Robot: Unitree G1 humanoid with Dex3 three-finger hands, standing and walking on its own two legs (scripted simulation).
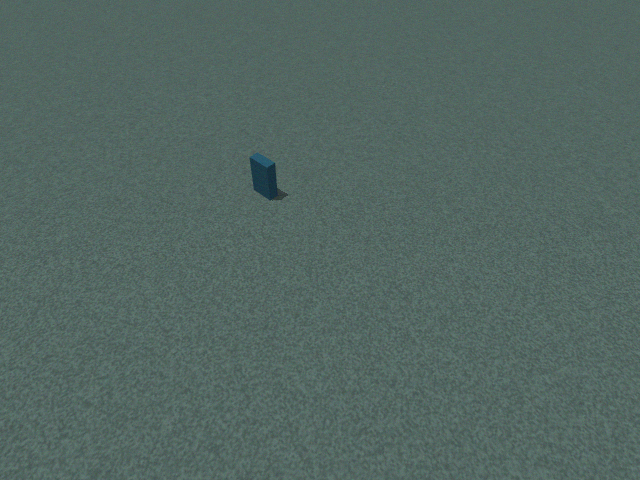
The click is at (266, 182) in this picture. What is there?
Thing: carton on end
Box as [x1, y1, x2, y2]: [249, 152, 277, 199]
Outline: 257,152 249,157 253,186 256,191 271,199 277,195 274,162
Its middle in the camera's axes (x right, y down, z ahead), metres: -0.26 -0.31 +1.84
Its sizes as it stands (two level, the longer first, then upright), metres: 0.116 0.050 0.193
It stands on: the floor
